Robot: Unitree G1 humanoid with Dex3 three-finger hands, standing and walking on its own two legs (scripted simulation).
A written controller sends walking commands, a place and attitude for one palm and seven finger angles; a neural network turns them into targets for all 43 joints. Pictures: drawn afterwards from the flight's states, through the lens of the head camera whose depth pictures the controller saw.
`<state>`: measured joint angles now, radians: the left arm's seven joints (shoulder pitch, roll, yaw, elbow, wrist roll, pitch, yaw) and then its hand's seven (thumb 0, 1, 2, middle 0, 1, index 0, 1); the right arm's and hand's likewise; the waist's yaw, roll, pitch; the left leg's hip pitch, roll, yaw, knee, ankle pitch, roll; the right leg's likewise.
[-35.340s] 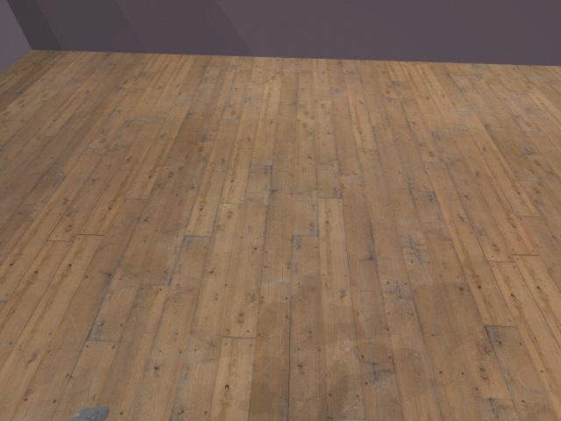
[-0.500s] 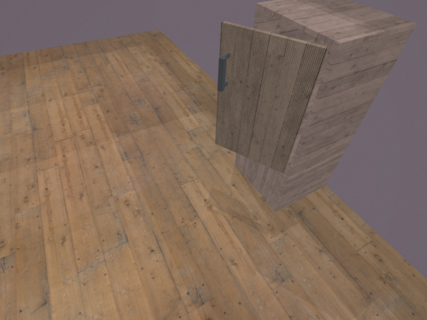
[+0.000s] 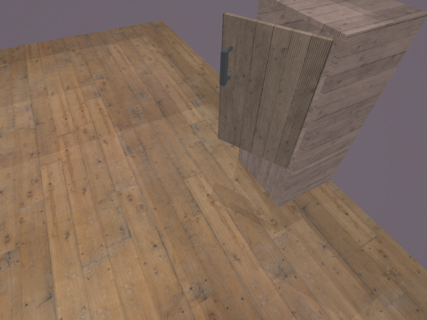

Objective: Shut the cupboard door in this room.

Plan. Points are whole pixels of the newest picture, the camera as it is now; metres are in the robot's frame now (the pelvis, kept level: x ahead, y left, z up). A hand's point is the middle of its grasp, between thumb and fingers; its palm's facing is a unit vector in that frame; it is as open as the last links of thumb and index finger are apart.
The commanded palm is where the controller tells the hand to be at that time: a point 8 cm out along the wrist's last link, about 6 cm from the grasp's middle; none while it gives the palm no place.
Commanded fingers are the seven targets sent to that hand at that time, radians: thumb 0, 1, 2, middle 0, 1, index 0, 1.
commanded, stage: look to check the result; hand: left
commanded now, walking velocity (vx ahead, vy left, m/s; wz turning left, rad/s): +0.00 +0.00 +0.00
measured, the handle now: (226, 66) +0.97 +0.00 -0.02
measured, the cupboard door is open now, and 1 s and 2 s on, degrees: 29 29 29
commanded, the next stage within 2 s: walk to a spot facing it in 0.08 s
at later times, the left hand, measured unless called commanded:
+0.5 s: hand out of the picture +0.04 +0.21 -0.19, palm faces +0.15 -0.96 -0.24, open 7.4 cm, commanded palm none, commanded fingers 0.00 0.90 0.90 -0.20 -0.30 -0.20 -0.30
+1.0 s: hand out of the picture +0.04 +0.22 -0.16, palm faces +0.39 -0.88 -0.27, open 7.4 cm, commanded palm none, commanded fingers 0.00 0.90 0.90 -0.20 -0.30 -0.20 -0.30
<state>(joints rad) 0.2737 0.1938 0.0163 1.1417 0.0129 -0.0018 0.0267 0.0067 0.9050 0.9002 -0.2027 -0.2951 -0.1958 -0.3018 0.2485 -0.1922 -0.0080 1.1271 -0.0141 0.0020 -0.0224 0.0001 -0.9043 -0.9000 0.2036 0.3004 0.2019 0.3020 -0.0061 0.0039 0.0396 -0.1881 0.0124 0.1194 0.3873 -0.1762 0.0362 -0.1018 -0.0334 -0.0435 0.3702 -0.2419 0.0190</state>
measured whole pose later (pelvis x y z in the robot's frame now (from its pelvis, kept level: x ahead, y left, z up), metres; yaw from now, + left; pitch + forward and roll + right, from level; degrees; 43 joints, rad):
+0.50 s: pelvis +0.01 +0.00 -0.02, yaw +8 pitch -1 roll -2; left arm 0.19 0.21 0.05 1.01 0.02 0.02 0.03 0.01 0.90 0.90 -0.20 -0.30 -0.20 -0.30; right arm 0.22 -0.21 -0.03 1.04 -0.02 0.06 0.00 0.00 -0.90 -0.90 0.20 0.30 0.20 0.30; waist -0.02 0.01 0.08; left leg -0.35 0.01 0.05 0.72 -0.37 -0.01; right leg -0.15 -0.06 -0.17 0.54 -0.36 0.02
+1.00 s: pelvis +0.03 -0.02 -0.01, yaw +25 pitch +3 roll +0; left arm 0.18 0.25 0.06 0.86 0.03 0.01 -0.01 0.01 0.90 0.90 -0.20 -0.30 -0.20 -0.30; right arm 0.29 -0.22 -0.06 0.95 -0.03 0.05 0.00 0.00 -0.90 -0.90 0.21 0.30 0.21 0.30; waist -0.03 0.01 0.02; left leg -0.39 -0.10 -0.14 0.58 -0.31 0.03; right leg -0.24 -0.02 0.01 0.48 -0.42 0.00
